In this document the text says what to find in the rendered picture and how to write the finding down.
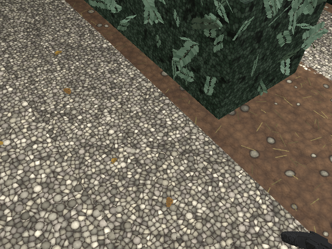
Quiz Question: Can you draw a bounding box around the right robot hand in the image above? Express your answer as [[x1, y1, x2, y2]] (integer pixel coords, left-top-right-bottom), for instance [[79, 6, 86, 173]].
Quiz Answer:
[[281, 231, 332, 249]]

